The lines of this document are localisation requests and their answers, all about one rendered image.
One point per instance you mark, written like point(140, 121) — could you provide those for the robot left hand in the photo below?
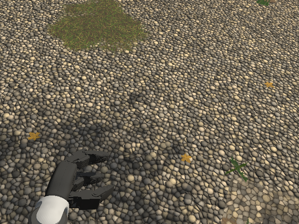
point(67, 179)

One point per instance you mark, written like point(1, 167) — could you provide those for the left robot forearm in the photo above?
point(50, 210)

